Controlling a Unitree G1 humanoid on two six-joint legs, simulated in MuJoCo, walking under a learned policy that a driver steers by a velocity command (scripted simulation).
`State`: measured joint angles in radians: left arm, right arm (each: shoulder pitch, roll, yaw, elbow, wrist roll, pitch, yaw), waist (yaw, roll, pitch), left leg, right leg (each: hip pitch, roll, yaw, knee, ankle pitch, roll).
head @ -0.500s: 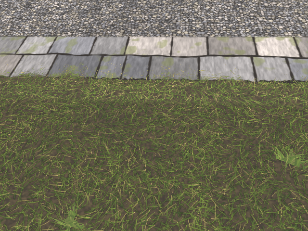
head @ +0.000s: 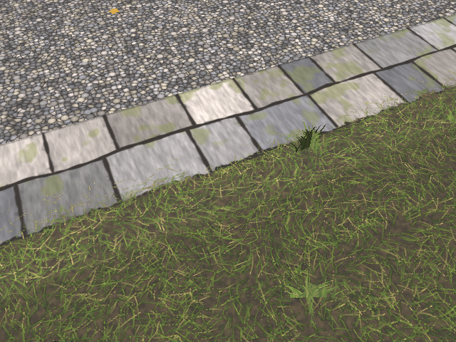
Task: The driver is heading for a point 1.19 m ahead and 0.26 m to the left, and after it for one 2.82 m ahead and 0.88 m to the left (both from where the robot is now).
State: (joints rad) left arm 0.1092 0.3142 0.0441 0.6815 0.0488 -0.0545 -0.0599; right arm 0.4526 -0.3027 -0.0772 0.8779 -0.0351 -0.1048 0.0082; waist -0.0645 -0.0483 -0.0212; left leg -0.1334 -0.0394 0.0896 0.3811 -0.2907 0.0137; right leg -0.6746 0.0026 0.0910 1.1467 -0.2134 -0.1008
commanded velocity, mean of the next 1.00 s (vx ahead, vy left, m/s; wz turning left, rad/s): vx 0.86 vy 0.00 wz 0.51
